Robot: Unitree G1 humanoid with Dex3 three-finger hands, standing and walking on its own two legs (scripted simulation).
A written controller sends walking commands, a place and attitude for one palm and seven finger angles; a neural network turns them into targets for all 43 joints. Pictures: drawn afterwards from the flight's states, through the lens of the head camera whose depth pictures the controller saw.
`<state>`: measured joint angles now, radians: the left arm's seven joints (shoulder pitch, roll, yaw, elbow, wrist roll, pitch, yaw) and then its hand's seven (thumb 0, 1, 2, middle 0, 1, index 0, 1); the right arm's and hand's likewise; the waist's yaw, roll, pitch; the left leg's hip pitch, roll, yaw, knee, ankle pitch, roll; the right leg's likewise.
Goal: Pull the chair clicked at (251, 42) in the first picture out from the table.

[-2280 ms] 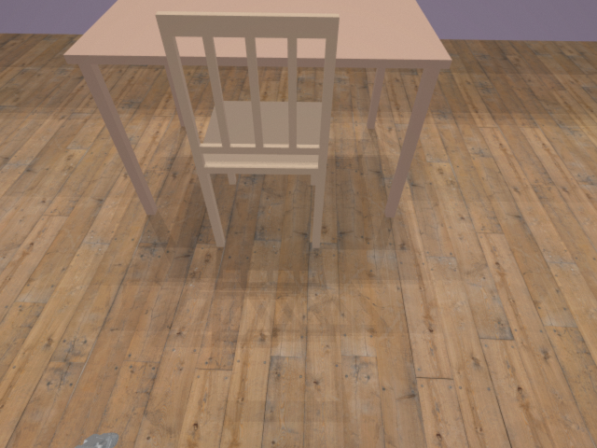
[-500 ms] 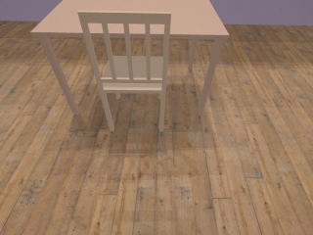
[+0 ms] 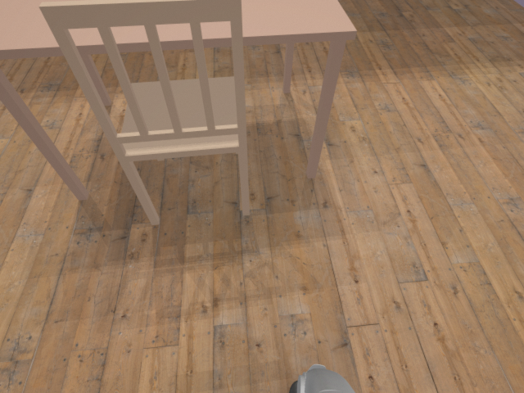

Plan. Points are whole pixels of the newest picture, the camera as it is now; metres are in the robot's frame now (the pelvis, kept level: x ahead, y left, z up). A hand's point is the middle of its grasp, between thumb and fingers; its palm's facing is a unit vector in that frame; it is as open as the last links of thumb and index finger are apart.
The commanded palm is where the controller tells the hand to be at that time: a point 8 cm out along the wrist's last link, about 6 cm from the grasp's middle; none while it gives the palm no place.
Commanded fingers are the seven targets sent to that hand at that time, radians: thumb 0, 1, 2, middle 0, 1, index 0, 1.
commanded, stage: walk to a spot facing it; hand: left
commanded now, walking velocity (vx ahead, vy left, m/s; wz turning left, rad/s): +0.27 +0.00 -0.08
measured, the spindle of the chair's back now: (165, 84) +0.88 +0.29 -0.07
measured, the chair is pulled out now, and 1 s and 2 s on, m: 0.00 0.00 0.00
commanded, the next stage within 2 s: turn to face it in 0.04 s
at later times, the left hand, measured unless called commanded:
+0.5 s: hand (171, 385) +0.16 +0.17 -0.19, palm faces +0.15 -0.98 -0.13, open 7.3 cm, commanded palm none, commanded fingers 0.00 0.90 0.90 -0.20 -0.30 -0.20 -0.30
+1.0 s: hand (188, 355) +0.20 +0.14 -0.16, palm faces +0.25 -0.95 -0.17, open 7.4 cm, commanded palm none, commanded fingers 0.00 0.90 0.90 -0.20 -0.30 -0.20 -0.30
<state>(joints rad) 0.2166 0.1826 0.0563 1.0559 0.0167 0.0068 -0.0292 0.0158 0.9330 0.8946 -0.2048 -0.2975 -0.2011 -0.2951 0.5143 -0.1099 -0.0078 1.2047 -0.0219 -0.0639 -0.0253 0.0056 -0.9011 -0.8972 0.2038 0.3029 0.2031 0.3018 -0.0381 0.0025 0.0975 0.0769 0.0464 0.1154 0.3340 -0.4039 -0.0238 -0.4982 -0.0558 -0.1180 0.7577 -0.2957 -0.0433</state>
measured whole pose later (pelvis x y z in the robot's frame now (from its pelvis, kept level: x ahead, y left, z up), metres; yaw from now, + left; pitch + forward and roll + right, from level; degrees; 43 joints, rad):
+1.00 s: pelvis +0.30 +0.00 +0.01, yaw +9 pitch +0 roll +0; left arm 0.46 0.11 0.04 1.12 0.03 -0.06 0.01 0.00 0.90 0.89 -0.20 -0.30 -0.20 -0.29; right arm 0.25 -0.18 -0.06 1.06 -0.02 0.00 0.02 0.02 -0.92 -0.90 0.20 0.30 0.20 0.30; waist 0.02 0.00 0.00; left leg -0.51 0.09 0.09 0.89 -0.26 0.02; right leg -0.08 -0.04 -0.13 0.36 -0.28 0.00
